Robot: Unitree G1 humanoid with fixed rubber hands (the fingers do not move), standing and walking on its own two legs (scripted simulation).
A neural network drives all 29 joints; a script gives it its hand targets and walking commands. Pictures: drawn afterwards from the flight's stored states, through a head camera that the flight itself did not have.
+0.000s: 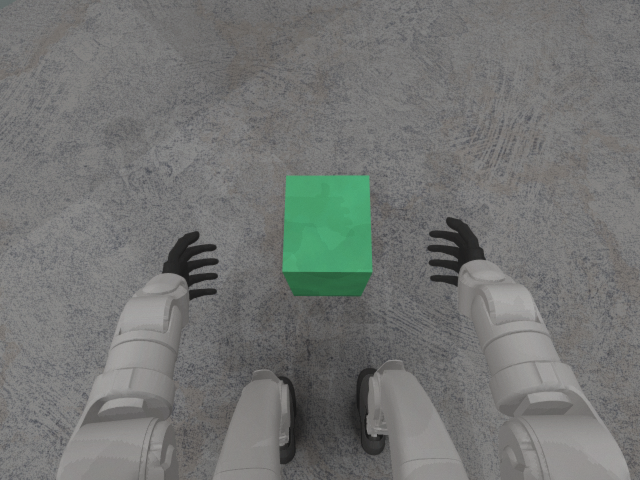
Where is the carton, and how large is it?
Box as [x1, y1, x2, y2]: [282, 176, 371, 295]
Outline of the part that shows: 286,176 282,271 293,294 360,295 371,273 368,176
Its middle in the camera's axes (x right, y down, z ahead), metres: +0.02 +0.00 +0.99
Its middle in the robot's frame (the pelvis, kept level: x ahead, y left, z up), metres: +0.55 -0.01 -0.54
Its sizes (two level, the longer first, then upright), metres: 0.227 0.191 0.299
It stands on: the floor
